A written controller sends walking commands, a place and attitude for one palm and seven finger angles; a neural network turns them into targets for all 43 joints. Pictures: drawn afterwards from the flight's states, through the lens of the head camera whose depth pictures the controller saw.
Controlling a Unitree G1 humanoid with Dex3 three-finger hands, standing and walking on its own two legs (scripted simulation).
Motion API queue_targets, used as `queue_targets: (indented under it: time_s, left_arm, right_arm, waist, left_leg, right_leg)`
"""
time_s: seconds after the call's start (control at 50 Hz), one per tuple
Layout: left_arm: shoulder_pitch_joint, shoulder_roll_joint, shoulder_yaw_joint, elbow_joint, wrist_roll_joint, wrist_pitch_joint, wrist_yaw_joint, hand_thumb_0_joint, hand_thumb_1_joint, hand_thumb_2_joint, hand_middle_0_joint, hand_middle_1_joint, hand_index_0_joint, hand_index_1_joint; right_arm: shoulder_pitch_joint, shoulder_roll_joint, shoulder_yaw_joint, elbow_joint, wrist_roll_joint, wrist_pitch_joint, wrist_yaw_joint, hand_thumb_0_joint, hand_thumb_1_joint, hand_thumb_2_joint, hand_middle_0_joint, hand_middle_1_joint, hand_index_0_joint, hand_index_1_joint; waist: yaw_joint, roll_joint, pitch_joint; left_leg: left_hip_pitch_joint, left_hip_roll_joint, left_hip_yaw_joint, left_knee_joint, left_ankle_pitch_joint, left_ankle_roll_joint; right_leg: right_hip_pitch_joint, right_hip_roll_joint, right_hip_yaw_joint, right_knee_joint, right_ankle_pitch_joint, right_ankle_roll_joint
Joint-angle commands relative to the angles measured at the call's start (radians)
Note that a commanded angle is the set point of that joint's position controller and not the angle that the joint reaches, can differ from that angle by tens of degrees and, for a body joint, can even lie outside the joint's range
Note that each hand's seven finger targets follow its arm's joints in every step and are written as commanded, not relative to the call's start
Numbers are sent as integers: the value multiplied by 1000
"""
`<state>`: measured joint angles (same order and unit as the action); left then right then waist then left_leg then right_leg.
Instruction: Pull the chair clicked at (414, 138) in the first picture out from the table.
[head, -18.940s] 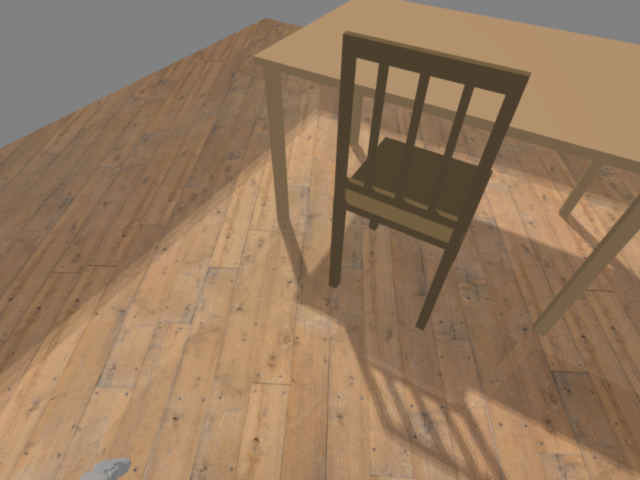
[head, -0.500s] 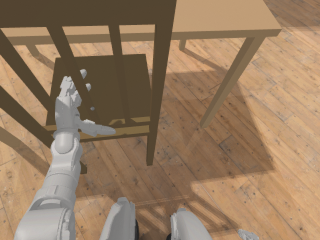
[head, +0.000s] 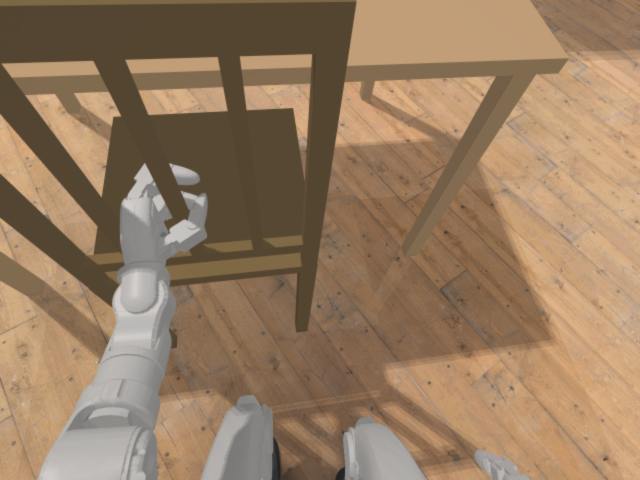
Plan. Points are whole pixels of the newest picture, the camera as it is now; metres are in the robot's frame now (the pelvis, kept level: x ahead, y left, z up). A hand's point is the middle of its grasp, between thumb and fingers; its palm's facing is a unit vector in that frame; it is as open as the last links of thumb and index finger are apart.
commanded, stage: hook a spindle and tug to test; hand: left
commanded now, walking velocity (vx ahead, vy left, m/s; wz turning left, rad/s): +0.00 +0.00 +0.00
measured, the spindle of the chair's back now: (167, 183) +0.45 +0.19 +0.06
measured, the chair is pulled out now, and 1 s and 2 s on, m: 0.00 0.05 0.19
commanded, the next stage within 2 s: step backward, pulling the chair out in 0.64 s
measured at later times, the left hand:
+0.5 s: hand (196, 234) +0.41 +0.15 +0.02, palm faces +0.13 -0.99 -0.02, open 5.2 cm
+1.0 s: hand (192, 248) +0.38 +0.15 +0.04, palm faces +0.09 -0.99 -0.13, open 5.2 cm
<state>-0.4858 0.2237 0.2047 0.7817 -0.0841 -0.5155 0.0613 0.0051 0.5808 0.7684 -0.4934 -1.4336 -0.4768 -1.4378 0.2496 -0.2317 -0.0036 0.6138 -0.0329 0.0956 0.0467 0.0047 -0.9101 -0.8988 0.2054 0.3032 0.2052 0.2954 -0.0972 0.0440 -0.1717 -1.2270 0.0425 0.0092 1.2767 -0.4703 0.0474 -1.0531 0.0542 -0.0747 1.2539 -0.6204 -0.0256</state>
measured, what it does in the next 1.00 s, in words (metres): rises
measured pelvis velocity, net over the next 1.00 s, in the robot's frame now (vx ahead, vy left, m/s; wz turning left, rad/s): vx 0.04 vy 0.00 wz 0.01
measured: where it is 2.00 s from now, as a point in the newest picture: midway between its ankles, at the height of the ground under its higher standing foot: outside the picture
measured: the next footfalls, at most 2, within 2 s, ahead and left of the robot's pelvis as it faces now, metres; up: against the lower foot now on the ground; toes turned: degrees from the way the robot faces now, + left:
none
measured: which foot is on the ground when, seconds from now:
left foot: down 0.00-1.00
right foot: down 0.00-1.00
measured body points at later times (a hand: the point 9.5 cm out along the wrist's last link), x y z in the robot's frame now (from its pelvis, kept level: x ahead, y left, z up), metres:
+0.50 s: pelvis +0.02 +0.00 +0.01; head +0.14 +0.01 +0.45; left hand +0.39 +0.21 +0.03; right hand +0.11 -0.26 -0.11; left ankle +0.06 +0.09 -0.62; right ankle -0.01 -0.11 -0.62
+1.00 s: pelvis +0.04 +0.00 +0.09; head +0.11 +0.01 +0.53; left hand +0.37 +0.20 +0.05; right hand +0.15 -0.24 -0.03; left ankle +0.06 +0.09 -0.62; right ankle -0.02 -0.11 -0.62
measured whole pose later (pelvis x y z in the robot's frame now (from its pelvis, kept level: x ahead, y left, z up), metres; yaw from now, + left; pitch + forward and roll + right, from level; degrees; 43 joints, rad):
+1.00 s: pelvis +0.04 +0.00 +0.09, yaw +1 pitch +13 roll -2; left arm -0.24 0.17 0.05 0.70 -0.09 -0.16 0.11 0.05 0.77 0.82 -0.31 -1.11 -0.44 -1.45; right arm 0.25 -0.22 0.04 0.55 0.04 0.18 -0.06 0.01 -0.91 -0.90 0.21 0.30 0.21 0.30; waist -0.06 0.04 -0.08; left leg -0.67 0.02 0.05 0.79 -0.34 0.05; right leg -0.52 0.04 -0.03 0.76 -0.43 0.01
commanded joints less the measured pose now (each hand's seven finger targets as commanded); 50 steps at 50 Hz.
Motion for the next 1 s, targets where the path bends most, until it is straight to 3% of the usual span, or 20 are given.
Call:
queue_targets:
  time_s: [0.0, 0.08, 0.22, 0.26, 0.3, 0.4, 0.42, 0.5, 0.54, 0.58, 0.7, 0.72, 0.74, 0.76, 0.8, 0.82, 0.84, 0.9, 0.92, 0.98]
  left_arm:
    - [-312, 134, 17, -217, -6, -86, -7, 0, 900, 900, -500, -1450, -500, -1450]
    - [-246, 100, -9, -256, -18, -76, -20, 0, 900, 900, -500, -1450, -500, -1450]
    - [-130, 106, -13, -298, -16, -61, -13, 0, 900, 900, -500, -1450, -500, -1450]
    - [-86, 110, -3, -336, -22, -66, -14, 0, 900, 900, -500, -1450, -500, -1450]
    - [-34, 71, -40, -373, -32, -66, -21, 0, 900, 900, -500, -1450, -500, -1450]
    - [101, 48, -63, -462, -45, -62, -24, 0, 900, 900, -500, -1450, -500, -1450]
    - [109, 60, -54, -475, -49, -62, -23, 0, 900, 900, -500, -1450, -500, -1450]
    - [158, 46, -69, -509, -46, -73, -18, 0, 900, 900, -500, -1450, -500, -1450]
    - [197, 76, -39, -536, -48, -80, -13, 0, 900, 900, -500, -1450, -500, -1450]
    - [228, 51, -60, -550, -50, -81, -17, 0, 900, 900, -500, -1450, -500, -1450]
    - [174, 60, -55, -551, -45, -85, -23, 0, 900, 900, -500, -1450, -500, -1450]
    - [164, 7, -109, -564, -46, -81, -28, 0, 900, 900, -500, -1450, -500, -1450]
    - [-34, 302, 5, -709, 48, 62, 38, 0, 900, 900, -500, -1450, -500, -1450]
    - [-83, 290, -12, -831, 46, 118, 63, 0, 900, 900, -500, -1450, -500, -1450]
    - [64, 217, -44, -700, 49, 201, 81, 0, 900, 900, -500, -1450, -500, -1450]
    - [161, 143, -105, -536, 51, 258, 64, 0, 900, 900, -500, -1450, -500, -1450]
    - [154, 99, -143, -448, 45, 296, 62, 0, 900, 900, -500, -1450, -500, -1450]
    - [71, 99, -154, -311, 54, 335, 64, 0, 900, 900, -500, -1450, -500, -1450]
    - [34, 101, -156, -277, 50, 331, 58, 0, 900, 900, -500, -1450, -500, -1450]
    - [-4, 106, -151, -179, 51, 314, 44, 0, 900, 900, -500, -1450, -500, -1450]
  right_arm:
    - [88, -169, -59, -74, 3, -24, -12, 0, -900, -900, 200, 300, 200, 300]
    - [80, -164, -60, -90, 6, -23, -9, 0, -900, -900, 200, 300, 200, 300]
    - [78, -163, -60, -106, 11, -18, -3, 0, -900, -900, 200, 300, 200, 300]
    - [77, -160, -63, -112, 10, -21, -2, 0, -900, -900, 200, 300, 200, 300]
    - [72, -154, -62, -123, 13, -23, 4, 0, -900, -900, 200, 300, 200, 300]
    - [69, -148, -67, -137, 16, -31, 9, 0, -900, -900, 200, 300, 200, 300]
    - [68, -150, -68, -137, 15, -32, 8, 0, -900, -900, 200, 300, 200, 300]
    - [60, -143, -65, -137, 13, -41, 9, 0, -900, -900, 200, 300, 200, 300]
    - [58, -145, -68, -139, 12, -45, 7, 0, -900, -900, 200, 300, 200, 300]
    - [52, -140, -67, -141, 11, -48, 10, 0, -900, -900, 200, 300, 200, 300]
    - [36, -143, -67, -129, 7, -55, 0, 0, -900, -900, 200, 300, 200, 300]
    - [30, -139, -65, -134, 6, -58, 1, 0, -900, -900, 200, 300, 200, 300]
    - [101, -145, -58, -217, 59, 11, -35, 0, -900, -900, 200, 300, 200, 300]
    - [103, -139, -64, -231, 71, 21, -65, 0, -900, -900, 200, 300, 200, 300]
    - [70, -127, -47, -228, 72, 27, -91, 0, -900, -900, 200, 300, 200, 300]
    - [17, -128, -40, -207, 71, 42, -95, 0, -900, -900, 200, 300, 200, 300]
    - [27, -131, -37, -190, 79, 51, -107, 0, -900, -900, 200, 300, 200, 300]
    - [56, -143, -27, -154, 74, 65, -125, 0, -900, -900, 200, 300, 200, 300]
    - [55, -149, -27, -148, 74, 65, -130, 0, -900, -900, 200, 300, 200, 300]
    - [46, -151, -28, -128, 68, 62, -138, 0, -900, -900, 200, 300, 200, 300]
  waist:
    - [-21, 38, -438]
    - [-4, 73, -462]
    - [10, 38, -428]
    - [24, 39, -456]
    - [26, 35, -454]
    - [41, 45, -455]
    - [39, 18, -448]
    - [37, 18, -420]
    - [47, 20, -435]
    - [46, 23, -430]
    - [32, 28, -416]
    - [22, 32, -424]
    - [56, 102, -630]
    - [49, 179, -641]
    - [44, 150, -532]
    - [48, 159, -371]
    - [39, 96, -289]
    - [24, -65, -264]
    - [24, -83, -257]
    - [32, 40, -230]
  left_leg:
    - [525, -15, -79, -123, 282, -23]
    - [571, -13, -82, -138, 310, -29]
    - [555, -11, -73, -148, 333, -27]
    - [570, -11, -68, -147, 373, -27]
    - [574, -13, -63, -153, 391, -26]
    - [604, -11, -56, -160, 459, -28]
    - [585, -12, -54, -158, 453, -26]
    - [567, -15, -49, -152, 469, -23]
    - [572, -15, -46, -146, 492, -25]
    - [580, -15, -47, -148, 510, -26]
    - [570, -14, -54, -128, 479, -27]
    - [582, -16, -54, -127, 481, -25]
    - [916, -9, -38, -324, 481, -10]
    - [1010, -20, -32, -367, 547, -2]
    - [980, -14, -53, -395, 622, 3]
    - [891, 16, -110, -488, 497, -14]
    - [862, 28, -118, -498, 522, 6]
    - [875, 43, -78, -514, 656, 19]
    - [888, 50, -78, -536, 691, 18]
    - [990, 76, -105, -598, 834, 15]
  right_leg:
    - [23, 1, 41, -185, 325, -2]
    - [32, 2, 33, -185, 336, -7]
    - [67, 3, 34, -192, 376, -7]
    - [91, 3, 37, -187, 415, -7]
    - [114, 3, 36, -190, 443, -6]
    - [154, 2, 36, -193, 515, -6]
    - [169, 1, 40, -193, 530, -4]
    - [177, -2, 43, -185, 567, -1]
    - [195, -3, 48, -177, 599, -2]
    - [195, -6, 44, -176, 611, -1]
    - [149, -8, 45, -166, 568, 0]
    - [145, -9, 43, -167, 572, 1]
    - [502, -66, 114, -354, 659, -7]
    - [555, -72, 122, -405, 785, 10]
    - [534, -78, 112, -411, 837, 26]
    - [458, -77, 86, -434, 594, 12]
    - [472, -70, 85, -454, 596, 24]
    - [614, -91, 106, -551, 841, 72]
    - [651, -96, 106, -570, 880, 76]
    - [665, -97, 91, -594, 815, 57]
